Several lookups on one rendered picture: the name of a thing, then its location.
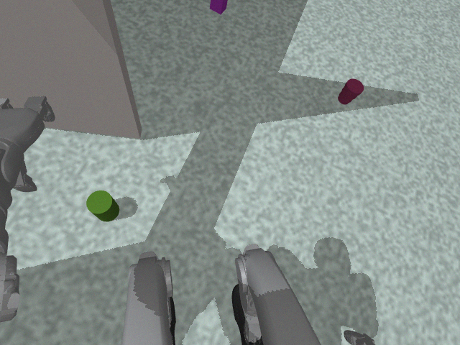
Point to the left robot arm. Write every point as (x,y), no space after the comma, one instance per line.
(11,160)

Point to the right robot foot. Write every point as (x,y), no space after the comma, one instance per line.
(240,318)

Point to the right robot hand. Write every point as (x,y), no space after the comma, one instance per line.
(355,338)

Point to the left robot hand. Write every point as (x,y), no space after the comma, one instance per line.
(23,126)

